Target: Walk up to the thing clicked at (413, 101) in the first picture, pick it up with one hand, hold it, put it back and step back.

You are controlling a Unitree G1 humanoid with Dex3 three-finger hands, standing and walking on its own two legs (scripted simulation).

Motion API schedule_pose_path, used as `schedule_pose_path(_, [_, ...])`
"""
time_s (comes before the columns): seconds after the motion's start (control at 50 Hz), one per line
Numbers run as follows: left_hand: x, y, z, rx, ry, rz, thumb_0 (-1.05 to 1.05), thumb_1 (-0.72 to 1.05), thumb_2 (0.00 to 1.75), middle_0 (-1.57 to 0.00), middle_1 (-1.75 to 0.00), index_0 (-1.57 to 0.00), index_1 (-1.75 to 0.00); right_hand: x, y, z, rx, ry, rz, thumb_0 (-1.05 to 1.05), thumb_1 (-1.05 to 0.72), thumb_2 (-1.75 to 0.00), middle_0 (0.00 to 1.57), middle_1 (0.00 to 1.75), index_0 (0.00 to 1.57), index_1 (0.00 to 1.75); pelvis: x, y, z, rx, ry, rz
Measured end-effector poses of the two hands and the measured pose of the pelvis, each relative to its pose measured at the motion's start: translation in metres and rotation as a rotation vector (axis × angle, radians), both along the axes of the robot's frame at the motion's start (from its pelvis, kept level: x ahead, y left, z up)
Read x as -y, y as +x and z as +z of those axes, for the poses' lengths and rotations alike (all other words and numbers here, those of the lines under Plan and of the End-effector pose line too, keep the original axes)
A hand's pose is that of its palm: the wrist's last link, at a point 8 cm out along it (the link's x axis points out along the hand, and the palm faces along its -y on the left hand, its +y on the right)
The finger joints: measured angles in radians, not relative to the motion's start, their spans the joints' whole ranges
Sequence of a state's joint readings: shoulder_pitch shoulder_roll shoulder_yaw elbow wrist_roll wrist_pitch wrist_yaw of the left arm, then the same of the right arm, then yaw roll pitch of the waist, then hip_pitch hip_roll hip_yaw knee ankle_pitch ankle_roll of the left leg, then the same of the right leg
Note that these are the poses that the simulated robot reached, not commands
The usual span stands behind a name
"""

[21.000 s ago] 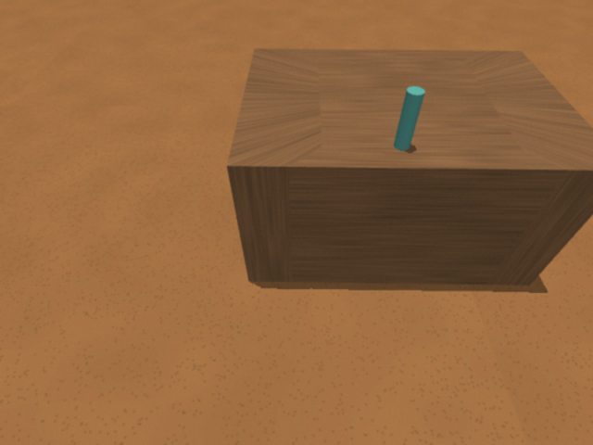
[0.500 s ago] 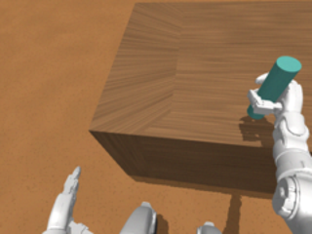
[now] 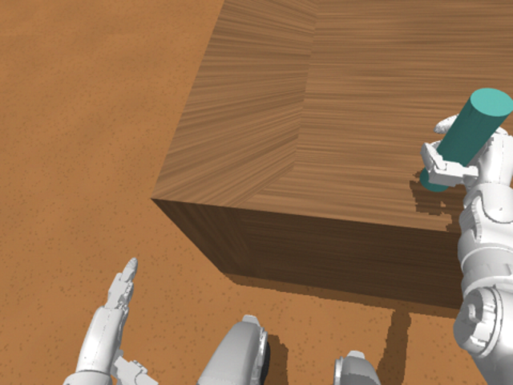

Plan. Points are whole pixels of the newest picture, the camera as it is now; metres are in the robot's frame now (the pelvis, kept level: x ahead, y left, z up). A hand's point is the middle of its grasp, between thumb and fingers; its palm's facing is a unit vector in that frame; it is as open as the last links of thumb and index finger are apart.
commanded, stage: lower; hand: right
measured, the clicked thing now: (458, 147) +0.50 -0.19 +0.04
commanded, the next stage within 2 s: loosen in 0.38 s
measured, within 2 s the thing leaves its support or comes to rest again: rests again in 0.24 s
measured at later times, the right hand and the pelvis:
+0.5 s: hand (436, 163) +0.49 -0.18 +0.00, palm faces +0.09 +1.00 +0.02, open 6.4 cm; pelvis -0.01 +0.00 -0.02, yaw +0 degrees
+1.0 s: hand (436, 164) +0.50 -0.18 -0.01, palm faces +0.09 +1.00 +0.02, open 10.5 cm; pelvis -0.01 +0.00 -0.02, yaw +0 degrees
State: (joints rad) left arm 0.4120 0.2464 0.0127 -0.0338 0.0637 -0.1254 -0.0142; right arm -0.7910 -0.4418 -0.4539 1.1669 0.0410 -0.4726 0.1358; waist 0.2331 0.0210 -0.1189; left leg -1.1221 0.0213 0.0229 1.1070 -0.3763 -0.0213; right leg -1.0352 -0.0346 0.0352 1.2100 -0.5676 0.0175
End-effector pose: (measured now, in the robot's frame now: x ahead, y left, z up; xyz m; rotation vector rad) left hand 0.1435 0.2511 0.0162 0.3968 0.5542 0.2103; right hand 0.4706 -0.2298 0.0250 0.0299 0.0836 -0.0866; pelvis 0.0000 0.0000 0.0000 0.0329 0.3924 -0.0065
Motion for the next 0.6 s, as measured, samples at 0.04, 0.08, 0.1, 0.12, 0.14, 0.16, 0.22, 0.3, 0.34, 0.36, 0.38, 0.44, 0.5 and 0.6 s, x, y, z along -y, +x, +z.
schedule_pose_path(0.04, [0.0, 0.0, 0.0, 0.004, 0.003, -0.002, -0.01, -0.53, 0.05, -0.06, -0.05, -0.06, -0.05, 0.001, 0.0, -0.003, -0.003, 0.001, -0.001, -0.03, 0.02, -1.22, 0.9, 1.2, 0.94, 1.21, 0.0, 0.001, -0.001, -0.003, 0.001, -0.001])
schedule_pose_path(0.08, [0.001, 0.001, -0.001, 0.003, 0.006, -0.002, -0.01, -0.53, 0.05, -0.06, -0.05, -0.06, -0.05, 0.001, -0.001, -0.006, -0.004, 0.007, -0.004, -0.03, 0.02, -1.22, 0.9, 1.2, 0.94, 1.21, 0.001, 0.001, -0.003, -0.006, 0.002, -0.003])
schedule_pose_path(0.1, [0.001, 0.001, -0.001, 0.003, 0.008, -0.003, -0.01, -0.54, 0.05, -0.06, -0.05, -0.06, -0.05, 0.001, -0.001, -0.008, -0.003, 0.007, -0.003, -0.03, 0.02, -1.22, 0.9, 1.2, 0.94, 1.21, 0.001, 0.001, -0.004, -0.008, 0.003, -0.003])
schedule_pose_path(0.12, [0.001, 0.001, -0.001, 0.005, 0.012, -0.004, -0.01, -0.54, 0.05, -0.06, -0.05, -0.06, -0.05, 0.001, -0.001, -0.009, -0.001, 0.005, -0.002, -0.03, 0.02, -1.22, 0.9, 1.2, 0.94, 1.21, 0.001, 0.001, -0.005, -0.01, 0.003, -0.002])
schedule_pose_path(0.14, [0.001, 0.001, -0.001, 0.007, 0.015, -0.004, -0.01, -0.54, 0.05, -0.06, -0.05, -0.06, -0.05, 0.001, -0.001, -0.011, 0.0, 0.003, 0.0, -0.03, 0.02, -1.22, 0.9, 1.2, 0.94, 1.21, 0.001, 0.001, -0.006, -0.012, 0.003, -0.001])
schedule_pose_path(0.16, [0.0, 0.001, -0.001, 0.007, 0.017, -0.004, -0.01, -0.54, 0.05, -0.06, -0.05, -0.06, -0.05, 0.0, -0.001, -0.012, 0.001, 0.001, 0.003, -0.03, 0.02, -1.22, 0.9, 1.2, 0.94, 1.21, 0.001, 0.0, -0.007, -0.013, 0.003, -0.001])
schedule_pose_path(0.22, [0.0, 0.001, -0.002, 0.007, 0.023, -0.003, -0.01, -0.54, 0.05, -0.06, -0.04, -0.06, -0.05, 0.0, -0.001, -0.016, 0.002, 0.0, 0.006, -0.03, 0.02, -1.22, 0.9, 1.2, 0.94, 1.21, 0.002, -0.001, -0.009, -0.016, 0.004, -0.001])
schedule_pose_path(0.3, [-0.001, -0.001, -0.001, 0.009, 0.029, -0.005, -0.01, -0.54, 0.05, -0.06, -0.04, -0.06, -0.05, -0.001, -0.001, -0.02, 0.004, 0.003, 0.004, -0.03, 0.02, -1.22, 0.9, 1.2, 0.94, 1.21, 0.001, -0.003, -0.012, -0.021, 0.004, -0.002])
schedule_pose_path(0.34, [-0.002, -0.003, -0.001, 0.01, 0.035, -0.005, -0.01, -0.54, 0.05, -0.06, -0.04, -0.06, -0.05, -0.001, -0.001, -0.021, 0.003, 0.0, 0.004, -0.03, 0.02, -1.22, 0.9, 1.2, 0.94, 1.21, 0.001, -0.004, -0.013, -0.022, 0.004, -0.002])
schedule_pose_path(0.36, [-0.003, -0.003, -0.001, 0.009, 0.039, -0.004, -0.01, -0.54, 0.05, -0.06, -0.04, -0.06, -0.05, -0.002, -0.001, -0.023, 0.002, 0.001, 0.003, -0.03, 0.02, -1.22, 0.9, 1.2, 0.94, 1.21, 0.001, -0.004, -0.014, -0.023, 0.004, -0.002])
schedule_pose_path(0.38, [-0.003, -0.004, -0.001, 0.009, 0.04, -0.004, -0.01, -0.54, 0.05, -0.05, -0.04, -0.06, -0.05, -0.002, -0.001, -0.024, 0.002, 0.001, 0.002, -0.03, 0.02, -1.22, 0.9, 1.2, 0.94, 1.21, 0.001, -0.005, -0.015, -0.025, 0.004, -0.003])
schedule_pose_path(0.44, [-0.003, -0.005, -0.001, 0.014, 0.045, -0.006, -0.01, -0.54, 0.05, -0.05, -0.04, -0.06, -0.05, -0.002, -0.002, -0.025, 0.011, -0.001, 0.002, -0.03, 0.02, -1.22, 0.9, 1.2, 0.94, 1.21, 0.0, -0.007, -0.017, -0.027, 0.003, -0.002])
schedule_pose_path(0.5, [-0.005, -0.007, -0.002, 0.02, 0.05, -0.008, -0.01, -0.54, 0.05, -0.05, -0.04, -0.06, -0.05, -0.002, -0.002, -0.025, 0.02, -0.003, 0.001, -0.03, 0.02, -1.22, 0.9, 1.2, 0.94, 1.21, -0.001, -0.009, -0.019, -0.028, 0.005, -0.003])
schedule_pose_path(0.6, [-0.007, -0.01, -0.004, 0.022, 0.054, -0.006, -0.01, -0.53, 0.04, -0.06, -0.04, -0.06, -0.05, -0.002, -0.003, -0.025, 0.026, -0.011, -0.001, -0.02, 0.02, -1.2, 0.91, 1.18, 0.95, 1.19, -0.002, -0.013, -0.023, -0.03, 0.004, -0.003])
